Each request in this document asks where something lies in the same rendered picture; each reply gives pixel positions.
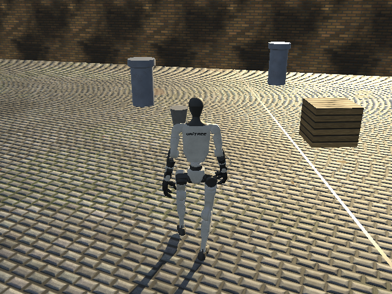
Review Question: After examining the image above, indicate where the robot left hand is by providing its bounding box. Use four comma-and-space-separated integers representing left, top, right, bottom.
162, 180, 176, 198

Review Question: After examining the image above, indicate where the robot right hand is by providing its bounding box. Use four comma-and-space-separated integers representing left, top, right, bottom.
215, 171, 228, 184

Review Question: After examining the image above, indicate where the robot right shin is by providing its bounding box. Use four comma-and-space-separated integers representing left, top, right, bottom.
200, 211, 213, 252

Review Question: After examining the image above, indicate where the robot right upper arm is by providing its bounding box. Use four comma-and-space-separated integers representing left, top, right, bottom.
209, 123, 224, 157

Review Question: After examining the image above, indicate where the right robot forearm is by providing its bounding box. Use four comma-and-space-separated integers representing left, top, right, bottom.
217, 148, 227, 173

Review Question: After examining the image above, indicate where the left robot forearm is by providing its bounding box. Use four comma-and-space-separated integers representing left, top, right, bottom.
164, 149, 176, 181

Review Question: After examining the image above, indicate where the robot left foot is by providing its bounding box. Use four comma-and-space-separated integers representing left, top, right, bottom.
177, 224, 186, 236

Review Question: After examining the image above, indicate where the robot left upper arm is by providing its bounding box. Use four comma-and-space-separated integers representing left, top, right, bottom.
170, 123, 184, 159

